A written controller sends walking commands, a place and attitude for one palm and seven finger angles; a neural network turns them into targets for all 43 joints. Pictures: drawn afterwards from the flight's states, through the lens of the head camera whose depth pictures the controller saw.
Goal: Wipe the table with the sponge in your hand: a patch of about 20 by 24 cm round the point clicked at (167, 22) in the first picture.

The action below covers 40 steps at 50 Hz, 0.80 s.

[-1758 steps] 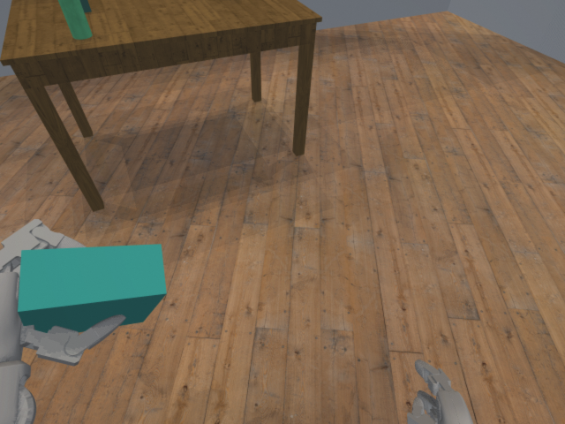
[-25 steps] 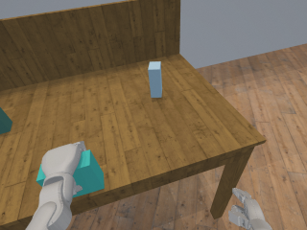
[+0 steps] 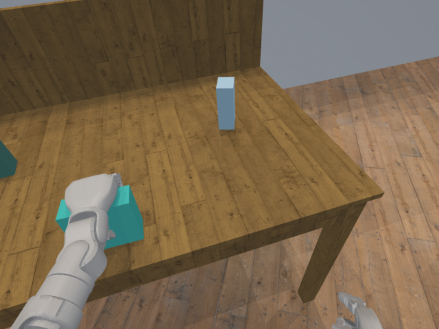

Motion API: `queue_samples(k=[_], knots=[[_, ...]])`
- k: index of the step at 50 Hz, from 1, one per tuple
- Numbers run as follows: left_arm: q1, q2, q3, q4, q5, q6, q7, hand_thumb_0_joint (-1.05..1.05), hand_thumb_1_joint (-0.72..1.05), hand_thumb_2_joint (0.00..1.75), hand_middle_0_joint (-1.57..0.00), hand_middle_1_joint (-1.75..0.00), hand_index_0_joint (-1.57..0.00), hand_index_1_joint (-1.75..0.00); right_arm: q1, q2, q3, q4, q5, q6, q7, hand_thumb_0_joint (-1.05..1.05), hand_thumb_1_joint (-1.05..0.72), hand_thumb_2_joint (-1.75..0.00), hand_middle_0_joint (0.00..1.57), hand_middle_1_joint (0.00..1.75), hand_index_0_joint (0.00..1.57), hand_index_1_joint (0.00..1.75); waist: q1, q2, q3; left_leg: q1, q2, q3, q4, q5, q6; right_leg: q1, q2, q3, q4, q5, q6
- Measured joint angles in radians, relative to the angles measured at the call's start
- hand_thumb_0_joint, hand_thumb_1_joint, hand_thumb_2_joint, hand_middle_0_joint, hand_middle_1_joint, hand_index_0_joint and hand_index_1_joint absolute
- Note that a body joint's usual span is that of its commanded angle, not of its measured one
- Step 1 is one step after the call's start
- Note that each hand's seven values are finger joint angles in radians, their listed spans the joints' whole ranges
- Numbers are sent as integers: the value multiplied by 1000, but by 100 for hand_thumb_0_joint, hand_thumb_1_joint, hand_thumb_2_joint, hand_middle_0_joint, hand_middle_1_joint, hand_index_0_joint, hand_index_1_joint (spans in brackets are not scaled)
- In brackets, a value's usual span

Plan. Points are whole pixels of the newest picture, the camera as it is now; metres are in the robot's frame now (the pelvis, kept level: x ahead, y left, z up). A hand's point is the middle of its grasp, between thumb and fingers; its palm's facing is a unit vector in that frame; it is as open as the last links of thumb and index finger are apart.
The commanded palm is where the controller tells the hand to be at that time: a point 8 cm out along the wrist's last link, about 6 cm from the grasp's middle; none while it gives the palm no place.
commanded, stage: wipe forward along the middle lane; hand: left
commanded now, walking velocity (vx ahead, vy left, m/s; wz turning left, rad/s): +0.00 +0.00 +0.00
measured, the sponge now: (107, 226) +0.30 +0.28 +0.01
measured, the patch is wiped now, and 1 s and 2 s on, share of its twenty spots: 1.00 1.00 1.00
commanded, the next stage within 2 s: slide back across to the first lane in 0.98 s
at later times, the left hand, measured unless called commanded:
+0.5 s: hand (106, 187) +0.37 +0.30 +0.05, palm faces -0.07 -0.02 -1.00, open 9.7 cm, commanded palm +0.35 +0.29 +0.08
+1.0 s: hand (103, 172) +0.42 +0.32 +0.05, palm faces -0.10 +0.00 -0.99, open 9.7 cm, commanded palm +0.40 +0.31 +0.09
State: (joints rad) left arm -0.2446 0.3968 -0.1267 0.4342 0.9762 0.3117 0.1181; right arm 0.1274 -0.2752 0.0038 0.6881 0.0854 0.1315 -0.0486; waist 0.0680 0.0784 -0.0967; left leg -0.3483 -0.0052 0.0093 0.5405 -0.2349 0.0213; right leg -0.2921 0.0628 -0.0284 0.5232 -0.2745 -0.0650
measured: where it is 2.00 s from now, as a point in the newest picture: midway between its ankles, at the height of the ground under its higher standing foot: outside the picture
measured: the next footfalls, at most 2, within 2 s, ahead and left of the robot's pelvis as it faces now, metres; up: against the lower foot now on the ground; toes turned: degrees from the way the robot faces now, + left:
none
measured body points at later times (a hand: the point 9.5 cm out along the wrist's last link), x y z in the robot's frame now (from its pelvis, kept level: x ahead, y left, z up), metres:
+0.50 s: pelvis +0.00 +0.00 +0.00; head +0.01 -0.02 +0.44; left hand +0.37 +0.30 +0.11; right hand +0.13 -0.25 -0.13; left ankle +0.03 +0.11 -0.73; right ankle +0.00 -0.08 -0.73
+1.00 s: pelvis +0.00 +0.02 -0.01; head +0.04 +0.01 +0.44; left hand +0.42 +0.32 +0.11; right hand +0.11 -0.25 -0.13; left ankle +0.03 +0.11 -0.73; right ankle +0.00 -0.08 -0.73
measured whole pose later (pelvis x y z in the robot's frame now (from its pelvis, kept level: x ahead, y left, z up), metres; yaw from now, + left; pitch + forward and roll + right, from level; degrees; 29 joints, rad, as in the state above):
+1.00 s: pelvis +0.00 +0.02 -0.01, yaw +0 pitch +10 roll -2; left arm -0.70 0.51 -0.06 0.98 1.03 0.17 0.17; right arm 0.23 -0.28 -0.01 0.70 0.08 0.16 -0.03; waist -0.02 0.05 -0.12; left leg -0.54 -0.01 0.00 0.63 -0.26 0.04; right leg -0.46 0.06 -0.04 0.56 -0.28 -0.04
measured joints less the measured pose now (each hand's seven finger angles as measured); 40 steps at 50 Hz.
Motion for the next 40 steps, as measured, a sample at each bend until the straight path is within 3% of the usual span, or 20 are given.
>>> queue_samples(k=[16,40], knots=[[-204,31,17,248,12,-59,26,1,-53,111,-77,-139,-80,-135,52,-4,-10,13,5,14,-4,1,-90,-90,20,30,20,30,-36,-5,-10,-87,0,-11,42,-4,3,-78,0,-13,30,-2,3],[-352,86,71,445,33,-131,49,1,-53,111,-77,-139,-80,-136,85,-11,-13,12,2,37,11,1,-90,-90,20,30,20,30,-71,-21,-26,-149,2,-10,70,-25,12,-127,3,-10,29,-7,14]])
